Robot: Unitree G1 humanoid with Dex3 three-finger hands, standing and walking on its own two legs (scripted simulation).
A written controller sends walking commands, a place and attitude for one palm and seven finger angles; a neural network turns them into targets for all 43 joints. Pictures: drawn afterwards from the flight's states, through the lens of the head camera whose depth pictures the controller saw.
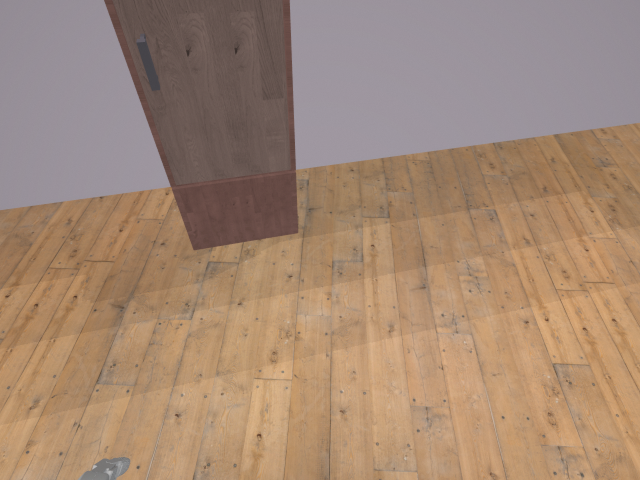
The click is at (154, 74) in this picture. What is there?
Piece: cupboard door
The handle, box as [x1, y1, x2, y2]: [136, 34, 159, 90]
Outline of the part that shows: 140,34 140,38 137,39 136,42 152,90 159,89 157,75 153,67 145,41 144,34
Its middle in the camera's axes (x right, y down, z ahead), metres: -0.44 -0.45 +0.98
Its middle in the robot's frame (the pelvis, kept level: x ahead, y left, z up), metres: +1.03 +0.49 +0.03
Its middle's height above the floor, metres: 0.79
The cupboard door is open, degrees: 0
